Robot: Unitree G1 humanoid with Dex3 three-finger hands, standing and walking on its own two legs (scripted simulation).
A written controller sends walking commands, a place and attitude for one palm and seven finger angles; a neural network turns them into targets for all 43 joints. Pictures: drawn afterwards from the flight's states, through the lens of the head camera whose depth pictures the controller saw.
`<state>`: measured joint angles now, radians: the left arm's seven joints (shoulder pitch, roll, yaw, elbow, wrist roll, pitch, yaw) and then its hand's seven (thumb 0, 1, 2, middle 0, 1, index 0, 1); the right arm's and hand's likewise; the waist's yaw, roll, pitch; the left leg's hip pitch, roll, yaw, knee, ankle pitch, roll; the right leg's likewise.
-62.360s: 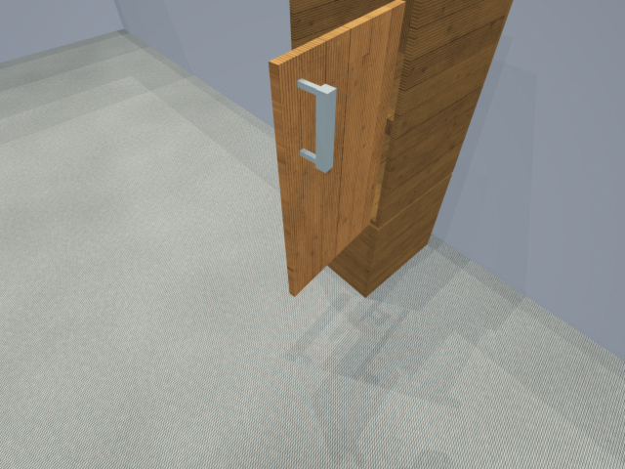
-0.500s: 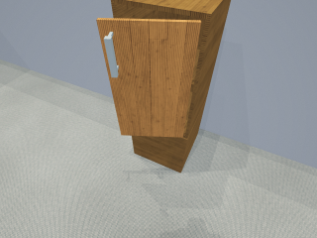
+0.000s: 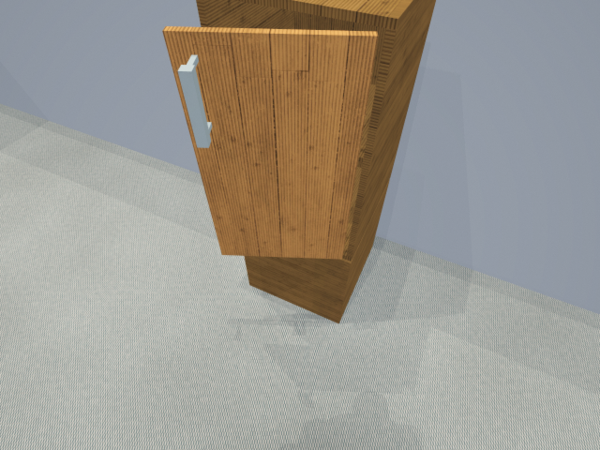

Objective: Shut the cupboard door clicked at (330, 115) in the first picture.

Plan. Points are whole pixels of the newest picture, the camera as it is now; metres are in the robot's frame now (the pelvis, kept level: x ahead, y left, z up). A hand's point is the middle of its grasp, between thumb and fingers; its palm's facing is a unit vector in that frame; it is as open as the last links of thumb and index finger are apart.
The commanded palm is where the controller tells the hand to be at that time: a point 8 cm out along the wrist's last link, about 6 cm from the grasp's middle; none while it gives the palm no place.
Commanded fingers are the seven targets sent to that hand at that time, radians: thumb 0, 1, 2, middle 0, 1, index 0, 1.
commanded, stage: look again from close up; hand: left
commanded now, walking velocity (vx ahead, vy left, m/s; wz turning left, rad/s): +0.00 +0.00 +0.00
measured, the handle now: (198, 102) +0.62 +0.21 +0.14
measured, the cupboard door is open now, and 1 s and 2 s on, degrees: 23 23 23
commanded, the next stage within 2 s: shuffle to correct the standing spot in 0.28 s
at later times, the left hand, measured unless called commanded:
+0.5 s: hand out of the picture +0.03 +0.16 -0.18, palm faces +0.04 -0.98 -0.18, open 7.3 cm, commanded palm none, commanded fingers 0.00 0.90 0.90 -0.20 -0.30 -0.20 -0.30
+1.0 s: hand (186, 416) +0.20 +0.20 -0.18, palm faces +0.03 -0.98 -0.17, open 7.3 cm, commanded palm none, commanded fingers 0.00 0.90 0.90 -0.20 -0.30 -0.20 -0.30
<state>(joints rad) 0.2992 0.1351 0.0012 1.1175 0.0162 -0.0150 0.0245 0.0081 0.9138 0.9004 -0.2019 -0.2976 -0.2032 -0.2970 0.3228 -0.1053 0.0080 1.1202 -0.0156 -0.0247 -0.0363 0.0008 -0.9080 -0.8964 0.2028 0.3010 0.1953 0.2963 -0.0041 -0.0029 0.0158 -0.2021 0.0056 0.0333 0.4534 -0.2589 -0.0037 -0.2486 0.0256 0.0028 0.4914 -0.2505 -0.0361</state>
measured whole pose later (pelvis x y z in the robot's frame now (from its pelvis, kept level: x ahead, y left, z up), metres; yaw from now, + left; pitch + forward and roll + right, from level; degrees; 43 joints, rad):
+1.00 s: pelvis +0.15 +0.02 +0.00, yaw +1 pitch +1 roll +0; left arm 0.18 0.18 0.07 1.03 0.03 0.00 -0.01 0.01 0.92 0.90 -0.20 -0.30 -0.20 -0.30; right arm 0.46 -0.05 0.01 1.15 -0.03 -0.08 -0.04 0.00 -0.91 -0.90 0.20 0.30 0.20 0.30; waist -0.02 -0.02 0.09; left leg 0.03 -0.01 0.12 0.28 -0.33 0.04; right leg -0.64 -0.06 -0.08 1.02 -0.25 -0.04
